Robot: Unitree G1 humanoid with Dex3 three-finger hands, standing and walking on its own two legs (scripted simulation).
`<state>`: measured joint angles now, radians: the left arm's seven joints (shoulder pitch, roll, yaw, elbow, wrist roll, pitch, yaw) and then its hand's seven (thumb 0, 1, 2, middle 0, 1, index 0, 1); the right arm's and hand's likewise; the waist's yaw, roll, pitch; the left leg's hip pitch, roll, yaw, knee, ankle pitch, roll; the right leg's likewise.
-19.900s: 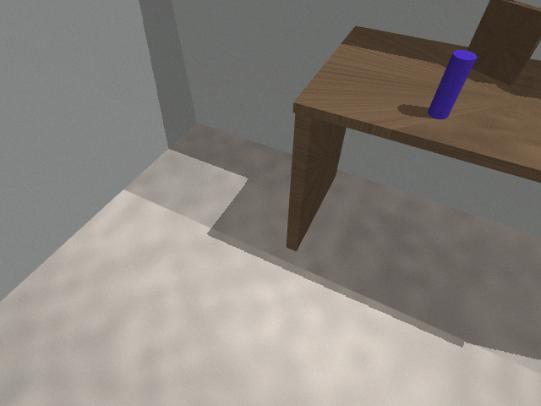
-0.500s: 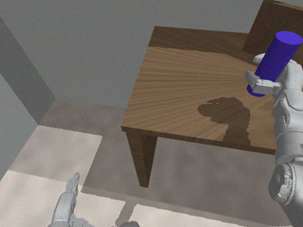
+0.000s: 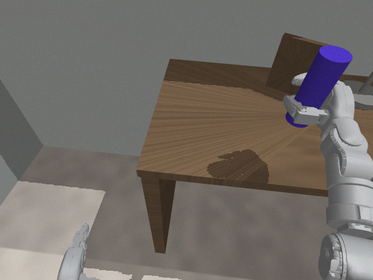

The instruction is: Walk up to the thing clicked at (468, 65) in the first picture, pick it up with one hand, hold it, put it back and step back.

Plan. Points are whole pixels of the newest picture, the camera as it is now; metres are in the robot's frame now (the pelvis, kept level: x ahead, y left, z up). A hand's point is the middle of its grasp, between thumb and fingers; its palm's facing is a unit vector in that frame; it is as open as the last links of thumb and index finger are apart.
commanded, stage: lift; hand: right
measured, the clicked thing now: (313, 91) +0.42 -0.19 +0.23
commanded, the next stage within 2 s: hold in 0.76 s
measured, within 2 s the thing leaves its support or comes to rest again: neither
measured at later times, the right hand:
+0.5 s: hand (314, 103) +0.35 -0.17 +0.25, palm faces +0.13 +0.99 -0.03, open 6.8 cm
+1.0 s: hand (327, 103) +0.33 -0.17 +0.27, palm faces +0.13 +0.99 -0.03, open 6.8 cm
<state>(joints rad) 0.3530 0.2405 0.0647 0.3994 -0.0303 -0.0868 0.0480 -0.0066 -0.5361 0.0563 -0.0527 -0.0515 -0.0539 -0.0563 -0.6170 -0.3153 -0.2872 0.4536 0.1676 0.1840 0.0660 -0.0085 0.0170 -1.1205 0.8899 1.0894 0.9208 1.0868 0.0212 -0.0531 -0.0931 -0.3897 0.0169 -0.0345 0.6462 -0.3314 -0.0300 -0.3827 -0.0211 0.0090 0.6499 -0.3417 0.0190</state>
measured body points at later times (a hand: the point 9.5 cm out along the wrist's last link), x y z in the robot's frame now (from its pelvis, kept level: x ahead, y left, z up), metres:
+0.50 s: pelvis -0.01 +0.01 +0.01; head -0.04 +0.04 +0.45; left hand +0.15 +0.27 -0.07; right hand +0.34 -0.22 +0.25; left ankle +0.00 +0.14 -0.72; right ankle -0.01 -0.13 -0.72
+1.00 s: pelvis -0.02 +0.01 +0.01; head -0.06 +0.05 +0.45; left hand +0.15 +0.27 -0.07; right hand +0.32 -0.22 +0.28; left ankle +0.00 +0.14 -0.72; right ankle -0.01 -0.13 -0.72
